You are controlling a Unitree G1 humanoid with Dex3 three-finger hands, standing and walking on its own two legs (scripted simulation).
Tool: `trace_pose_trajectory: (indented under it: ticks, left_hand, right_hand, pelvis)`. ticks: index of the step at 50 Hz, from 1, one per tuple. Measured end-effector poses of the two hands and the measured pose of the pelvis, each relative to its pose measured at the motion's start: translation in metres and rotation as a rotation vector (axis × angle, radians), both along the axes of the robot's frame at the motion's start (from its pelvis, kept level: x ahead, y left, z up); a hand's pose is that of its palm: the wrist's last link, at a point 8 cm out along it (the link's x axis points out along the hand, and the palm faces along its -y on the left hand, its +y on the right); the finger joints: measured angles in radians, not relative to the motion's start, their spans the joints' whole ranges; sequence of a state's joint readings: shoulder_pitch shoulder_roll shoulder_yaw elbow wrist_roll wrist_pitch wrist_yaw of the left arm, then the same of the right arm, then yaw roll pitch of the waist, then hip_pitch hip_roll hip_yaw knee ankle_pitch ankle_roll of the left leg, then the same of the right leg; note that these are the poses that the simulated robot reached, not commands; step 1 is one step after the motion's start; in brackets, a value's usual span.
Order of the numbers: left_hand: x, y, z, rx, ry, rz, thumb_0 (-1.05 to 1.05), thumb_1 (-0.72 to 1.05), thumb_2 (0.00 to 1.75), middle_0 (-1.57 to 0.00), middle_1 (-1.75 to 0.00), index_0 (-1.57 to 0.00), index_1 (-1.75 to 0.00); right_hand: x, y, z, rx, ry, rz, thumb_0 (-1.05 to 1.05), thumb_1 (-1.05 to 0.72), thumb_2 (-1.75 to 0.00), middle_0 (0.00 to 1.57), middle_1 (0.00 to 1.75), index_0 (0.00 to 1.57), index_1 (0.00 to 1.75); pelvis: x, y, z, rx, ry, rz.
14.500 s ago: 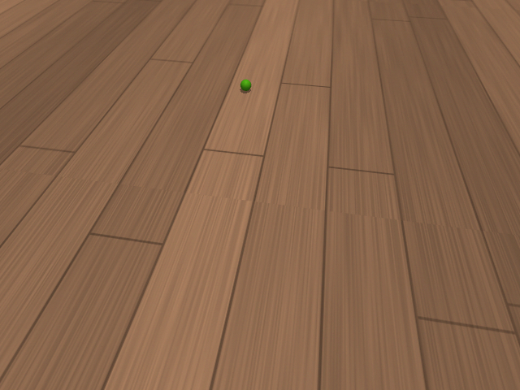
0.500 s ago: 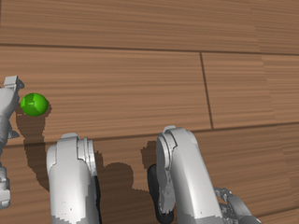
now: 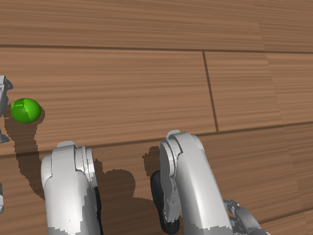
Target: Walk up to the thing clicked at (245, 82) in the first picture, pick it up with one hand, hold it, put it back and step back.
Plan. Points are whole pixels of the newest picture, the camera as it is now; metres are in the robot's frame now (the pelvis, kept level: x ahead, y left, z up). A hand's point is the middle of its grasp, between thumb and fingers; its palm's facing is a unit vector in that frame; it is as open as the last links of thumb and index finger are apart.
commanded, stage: rise first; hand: left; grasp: from above
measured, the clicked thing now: (26, 110) +0.43 +0.32 -0.28
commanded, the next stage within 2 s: approach in 0.78 s
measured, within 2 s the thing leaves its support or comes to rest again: neither
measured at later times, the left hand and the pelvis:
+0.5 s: hand out of the picture +0.39 +0.36 -0.17, palm faces -0.44 -0.11 -0.89, open 14.1 cm; pelvis +0.00 +0.00 +0.00, yaw +0 degrees
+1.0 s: hand out of the picture +0.39 +0.35 -0.16, palm faces -0.46 -0.09 -0.88, open 14.1 cm; pelvis +0.00 +0.00 +0.01, yaw +0 degrees
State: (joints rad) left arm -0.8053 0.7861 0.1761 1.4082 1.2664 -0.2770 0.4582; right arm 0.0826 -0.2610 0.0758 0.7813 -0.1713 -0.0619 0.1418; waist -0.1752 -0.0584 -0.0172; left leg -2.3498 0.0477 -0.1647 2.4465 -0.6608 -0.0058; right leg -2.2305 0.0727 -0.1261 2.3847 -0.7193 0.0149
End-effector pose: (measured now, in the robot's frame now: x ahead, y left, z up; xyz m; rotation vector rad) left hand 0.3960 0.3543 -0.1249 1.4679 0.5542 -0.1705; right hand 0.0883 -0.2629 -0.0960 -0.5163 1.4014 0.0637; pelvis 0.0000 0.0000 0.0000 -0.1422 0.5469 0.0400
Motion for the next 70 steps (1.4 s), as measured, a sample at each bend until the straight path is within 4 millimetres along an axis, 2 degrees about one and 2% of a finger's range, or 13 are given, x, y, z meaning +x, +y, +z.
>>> trace_pose_trajectory:
  ticks: [25, 49, 53, 63, 66, 70]
  left_hand:
    - [0.004, 0.003, 0.016, 0.003, 0.003, -0.008, 0.0, -0.54, 1.01, -0.09, -1.03, -0.09, -1.03]
    - [0.003, 0.001, 0.018, 0.016, 0.015, -0.029, 0.0, -0.54, 1.0, -0.09, -1.04, -0.09, -1.04]
    - [0.007, -0.009, 0.014, 0.012, 0.029, -0.047, 0.0, -0.54, 1.0, -0.09, -1.06, -0.09, -1.05]
    - [0.037, -0.067, 0.001, -0.04, -0.052, -0.115, 0.0, -0.53, 0.98, -0.09, -1.08, -0.1, -1.07]
    - [0.044, -0.073, 0.003, -0.017, -0.075, -0.096, 0.0, -0.53, 0.99, -0.09, -1.08, -0.1, -1.06]
    - [0.048, -0.065, 0.011, 0.028, -0.083, -0.037, 0.0, -0.53, 1.0, -0.09, -1.06, -0.1, -1.06]
  right_hand:
    - [0.009, -0.001, 0.001, 0.007, -0.024, 0.005, 0.01, -0.91, -0.9, 0.2, 0.3, 0.21, 0.3]
    - [0.002, 0.003, 0.005, 0.002, -0.026, -0.001, 0.01, -0.91, -0.9, 0.2, 0.3, 0.21, 0.3]
    - [0.001, 0.004, 0.005, 0.006, -0.027, 0.005, 0.01, -0.91, -0.9, 0.2, 0.3, 0.21, 0.3]
    - [-0.016, 0.0, 0.011, -0.005, -0.031, -0.013, 0.0, -0.91, -0.9, 0.2, 0.3, 0.21, 0.3]
    - [-0.024, -0.003, 0.01, 0.003, -0.024, -0.027, 0.0, -0.91, -0.9, 0.2, 0.3, 0.21, 0.3]
    - [-0.034, -0.004, 0.005, 0.023, -0.005, -0.048, 0.01, -0.91, -0.9, 0.2, 0.3, 0.21, 0.3]
  pelvis:
    - [-0.001, -0.001, 0.004, 0.0, -0.001, 0.0]
    - [-0.004, 0.001, 0.005, -0.002, -0.001, 0.006]
    - [-0.004, 0.001, 0.005, 0.001, 0.002, 0.007]
    - [-0.005, -0.002, 0.003, 0.001, 0.003, -0.002]
    - [-0.005, -0.003, 0.002, 0.004, 0.005, -0.006]
    - [-0.005, -0.003, 0.001, 0.012, 0.006, -0.012]
